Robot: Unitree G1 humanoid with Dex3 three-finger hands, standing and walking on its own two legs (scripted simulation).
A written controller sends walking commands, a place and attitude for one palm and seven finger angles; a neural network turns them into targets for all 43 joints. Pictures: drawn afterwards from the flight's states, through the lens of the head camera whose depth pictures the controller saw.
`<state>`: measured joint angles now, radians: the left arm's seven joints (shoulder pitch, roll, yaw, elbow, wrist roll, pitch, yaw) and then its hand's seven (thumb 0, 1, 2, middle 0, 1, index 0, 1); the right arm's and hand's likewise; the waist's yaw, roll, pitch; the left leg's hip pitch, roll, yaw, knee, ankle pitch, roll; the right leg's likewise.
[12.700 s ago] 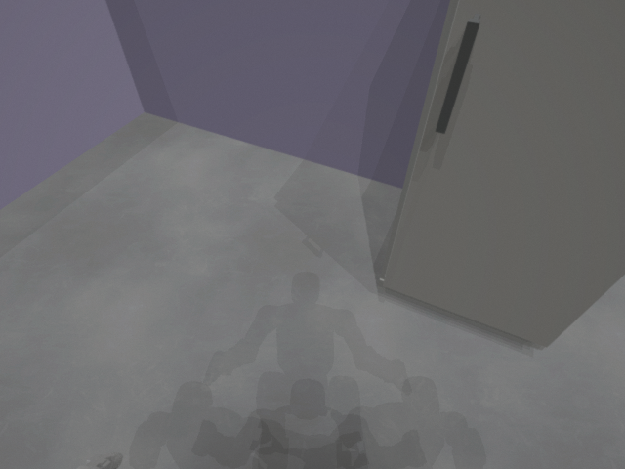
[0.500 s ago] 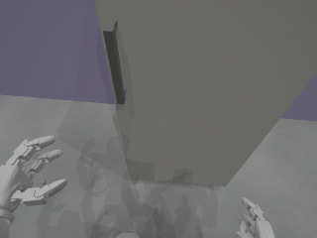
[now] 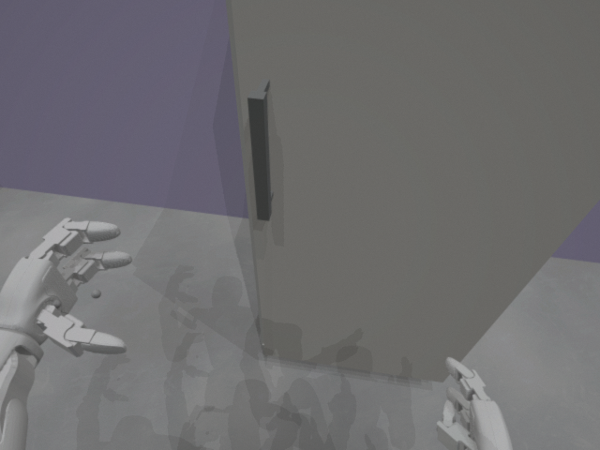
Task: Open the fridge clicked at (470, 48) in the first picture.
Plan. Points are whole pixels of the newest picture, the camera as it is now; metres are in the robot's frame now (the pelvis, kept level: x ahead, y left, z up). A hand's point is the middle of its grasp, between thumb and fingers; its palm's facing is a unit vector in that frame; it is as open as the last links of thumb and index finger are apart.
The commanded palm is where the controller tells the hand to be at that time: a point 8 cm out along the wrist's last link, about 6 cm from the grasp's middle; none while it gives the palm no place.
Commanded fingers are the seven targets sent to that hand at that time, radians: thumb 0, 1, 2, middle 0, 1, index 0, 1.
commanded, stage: raise the hand to about handle height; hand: left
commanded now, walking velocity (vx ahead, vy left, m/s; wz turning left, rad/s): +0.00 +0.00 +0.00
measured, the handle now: (264, 156) +0.49 +0.11 +0.14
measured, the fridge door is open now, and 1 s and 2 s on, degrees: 0 0 0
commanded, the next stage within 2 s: move the hooked fingers beside the handle in 0.82 s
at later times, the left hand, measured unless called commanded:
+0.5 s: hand (98, 243) +0.28 +0.26 +0.16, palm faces +0.02 -1.00 -0.06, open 14.0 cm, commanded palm +0.25 +0.30 +0.17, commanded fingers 0.00 -0.50 0.30 -0.30 -1.20 -0.30 -1.20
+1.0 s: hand (121, 245) +0.28 +0.24 +0.16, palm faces +0.03 -1.00 -0.05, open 14.0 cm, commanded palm +0.26 +0.27 +0.17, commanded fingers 0.00 -0.50 0.30 -0.30 -1.20 -0.30 -1.20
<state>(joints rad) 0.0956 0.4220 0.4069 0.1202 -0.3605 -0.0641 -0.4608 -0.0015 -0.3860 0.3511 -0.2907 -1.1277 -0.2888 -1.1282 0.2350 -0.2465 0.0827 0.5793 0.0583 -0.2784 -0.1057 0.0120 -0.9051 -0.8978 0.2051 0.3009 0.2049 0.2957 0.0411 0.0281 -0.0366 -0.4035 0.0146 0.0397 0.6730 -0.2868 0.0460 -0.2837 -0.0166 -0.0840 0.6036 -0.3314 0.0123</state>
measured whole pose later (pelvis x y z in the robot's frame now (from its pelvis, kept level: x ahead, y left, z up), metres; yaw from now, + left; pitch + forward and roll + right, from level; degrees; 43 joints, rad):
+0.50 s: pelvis +0.01 -0.02 +0.01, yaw +0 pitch -1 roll -1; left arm -0.08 0.49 0.46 0.23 -0.35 0.09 -0.51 -0.01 -0.50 0.30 -0.30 -1.20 -0.30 -1.20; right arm 0.25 -0.27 0.09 0.60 0.08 -0.23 -0.10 0.01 -0.91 -0.90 0.20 0.30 0.20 0.30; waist 0.04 0.05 -0.03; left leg -0.28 0.02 0.04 0.52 -0.22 0.02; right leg -0.18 -0.01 -0.08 0.48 -0.28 -0.01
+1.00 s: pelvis +0.01 -0.04 +0.01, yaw +0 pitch -2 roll -1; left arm -0.08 0.45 0.45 0.24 -0.36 0.06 -0.49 -0.01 -0.50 0.30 -0.30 -1.20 -0.30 -1.20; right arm 0.24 -0.28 0.07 0.61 0.08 -0.22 -0.11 0.01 -0.91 -0.90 0.20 0.30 0.20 0.30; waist 0.04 0.06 -0.03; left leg -0.27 0.04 0.03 0.53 -0.23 0.00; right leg -0.18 0.01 -0.09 0.51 -0.30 -0.03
